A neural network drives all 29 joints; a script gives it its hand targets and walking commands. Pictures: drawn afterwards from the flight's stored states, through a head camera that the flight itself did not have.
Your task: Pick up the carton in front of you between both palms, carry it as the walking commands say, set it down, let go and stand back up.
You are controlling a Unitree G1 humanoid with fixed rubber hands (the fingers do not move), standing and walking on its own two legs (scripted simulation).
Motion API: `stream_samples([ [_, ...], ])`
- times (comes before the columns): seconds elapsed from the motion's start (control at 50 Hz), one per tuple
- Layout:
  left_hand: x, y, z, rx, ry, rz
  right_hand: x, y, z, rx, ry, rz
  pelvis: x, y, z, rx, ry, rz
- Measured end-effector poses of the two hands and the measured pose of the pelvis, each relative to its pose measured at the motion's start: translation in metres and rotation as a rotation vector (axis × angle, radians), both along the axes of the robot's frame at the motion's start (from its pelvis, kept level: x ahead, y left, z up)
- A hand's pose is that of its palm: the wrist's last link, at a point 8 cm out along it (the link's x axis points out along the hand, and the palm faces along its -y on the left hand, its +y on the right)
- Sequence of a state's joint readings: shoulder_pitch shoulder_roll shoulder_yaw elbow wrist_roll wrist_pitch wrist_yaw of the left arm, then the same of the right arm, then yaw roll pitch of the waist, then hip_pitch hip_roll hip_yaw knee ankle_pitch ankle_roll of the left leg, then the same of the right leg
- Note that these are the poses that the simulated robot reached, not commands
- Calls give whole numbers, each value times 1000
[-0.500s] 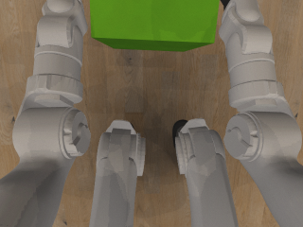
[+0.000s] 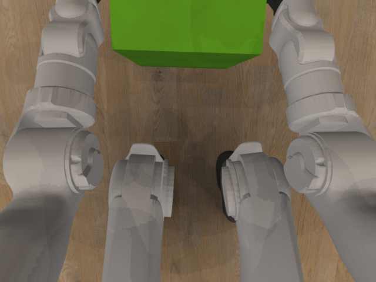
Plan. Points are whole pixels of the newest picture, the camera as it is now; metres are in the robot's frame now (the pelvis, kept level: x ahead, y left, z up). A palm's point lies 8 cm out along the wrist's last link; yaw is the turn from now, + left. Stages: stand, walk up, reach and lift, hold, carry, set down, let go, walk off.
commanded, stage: set down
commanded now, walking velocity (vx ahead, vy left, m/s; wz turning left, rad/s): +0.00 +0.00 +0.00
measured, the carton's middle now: (186, 4) +0.56 +0.02 -0.25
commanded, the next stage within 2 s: let go in 1.98 s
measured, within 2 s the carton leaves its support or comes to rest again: neither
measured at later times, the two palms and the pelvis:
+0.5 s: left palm out of the picture +0.55 +0.18 -0.18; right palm out of the picture +0.55 -0.14 -0.18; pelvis -0.01 +0.00 -0.01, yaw +0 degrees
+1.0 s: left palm out of the picture +0.57 +0.21 -0.18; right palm out of the picture +0.56 -0.18 -0.18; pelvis +0.00 +0.00 -0.02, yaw +0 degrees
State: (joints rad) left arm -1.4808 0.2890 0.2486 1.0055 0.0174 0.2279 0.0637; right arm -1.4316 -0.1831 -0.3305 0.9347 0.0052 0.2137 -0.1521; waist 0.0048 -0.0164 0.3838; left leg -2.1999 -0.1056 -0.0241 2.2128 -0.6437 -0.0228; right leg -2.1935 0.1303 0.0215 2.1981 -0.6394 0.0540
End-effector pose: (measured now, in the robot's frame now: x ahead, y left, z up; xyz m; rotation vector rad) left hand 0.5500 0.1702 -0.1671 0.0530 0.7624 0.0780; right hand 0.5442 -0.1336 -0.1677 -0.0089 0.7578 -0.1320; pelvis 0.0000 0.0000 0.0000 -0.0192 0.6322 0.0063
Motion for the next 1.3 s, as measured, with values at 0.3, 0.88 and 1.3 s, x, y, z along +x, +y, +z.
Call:
stream_samples([
  [0.3, 0, 4, -4, -37, -19, -31, 0, -4, -4, 33, -23, 39, -10, 0, -9, 0, -84, 0],
  [0.88, 7, 39, -34, 40, -29, 35, 9, -37, -34, -51, -20, 0, 3, 1, -16, -3, -58, 0],
  [1.3, 24, 36, 110, 21, -111, 47, 23, -33, 110, -32, -107, -23, -8, 0, 51, -4, 79, -1],
])
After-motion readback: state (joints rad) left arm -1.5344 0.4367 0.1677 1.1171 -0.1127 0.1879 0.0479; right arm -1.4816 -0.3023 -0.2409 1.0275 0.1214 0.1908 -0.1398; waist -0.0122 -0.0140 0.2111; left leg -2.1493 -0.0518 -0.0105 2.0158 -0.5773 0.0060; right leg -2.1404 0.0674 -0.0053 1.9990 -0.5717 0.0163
